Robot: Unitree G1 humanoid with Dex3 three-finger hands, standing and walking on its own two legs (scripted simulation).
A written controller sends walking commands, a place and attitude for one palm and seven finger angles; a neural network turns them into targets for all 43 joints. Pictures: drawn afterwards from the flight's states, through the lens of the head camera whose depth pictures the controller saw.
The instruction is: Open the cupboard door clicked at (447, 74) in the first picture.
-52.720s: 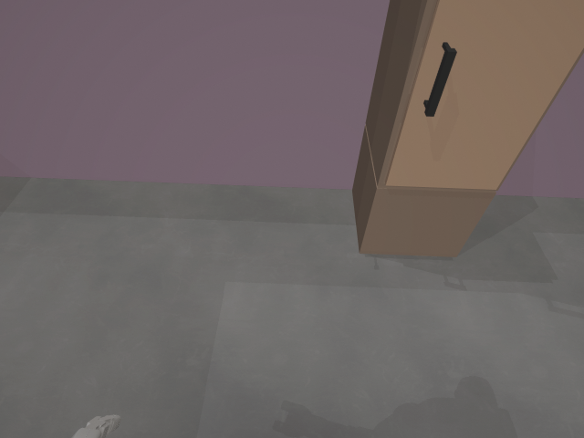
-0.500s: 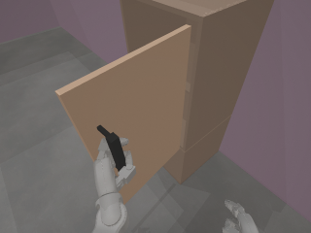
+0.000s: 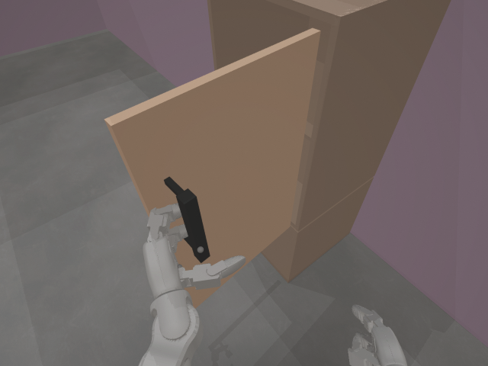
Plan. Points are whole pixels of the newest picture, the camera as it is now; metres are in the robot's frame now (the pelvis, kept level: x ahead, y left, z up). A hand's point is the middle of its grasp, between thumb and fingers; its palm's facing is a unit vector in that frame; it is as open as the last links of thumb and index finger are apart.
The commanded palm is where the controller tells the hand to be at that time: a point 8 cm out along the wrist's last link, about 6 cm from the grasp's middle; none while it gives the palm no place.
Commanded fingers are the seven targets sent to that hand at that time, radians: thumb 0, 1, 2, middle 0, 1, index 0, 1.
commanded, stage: open thumb and fingers to let go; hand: left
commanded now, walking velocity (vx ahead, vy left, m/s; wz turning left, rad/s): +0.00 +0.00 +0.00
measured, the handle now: (187, 222) +0.33 +0.12 +0.08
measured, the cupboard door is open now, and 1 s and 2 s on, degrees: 95 98 97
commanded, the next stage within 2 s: slide the hand sideways off the handle in 0.32 s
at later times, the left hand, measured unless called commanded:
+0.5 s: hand (204, 249) +0.28 +0.08 +0.08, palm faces +0.24 -0.97 -0.03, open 15.8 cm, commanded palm +0.24 +0.11 +0.08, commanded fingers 0.00 -0.50 0.30 -0.15 -0.30 -0.15 -0.30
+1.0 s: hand (198, 275) +0.24 +0.08 +0.08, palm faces -0.05 -1.00 +0.01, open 16.2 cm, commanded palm +0.20 +0.15 +0.08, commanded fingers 0.00 -0.50 0.30 -0.15 -0.30 -0.15 -0.30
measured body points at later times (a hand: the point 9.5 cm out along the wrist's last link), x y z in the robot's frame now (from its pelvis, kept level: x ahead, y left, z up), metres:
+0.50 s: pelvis -0.01 +0.02 -0.01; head +0.00 +0.01 +0.44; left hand +0.26 +0.13 +0.08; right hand +0.17 -0.18 -0.10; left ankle +0.02 +0.13 -0.71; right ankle +0.00 -0.07 -0.71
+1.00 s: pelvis +0.00 +0.03 -0.01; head +0.01 +0.01 +0.44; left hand +0.23 +0.14 +0.08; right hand +0.17 -0.19 -0.08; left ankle +0.02 +0.13 -0.71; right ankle +0.00 -0.07 -0.71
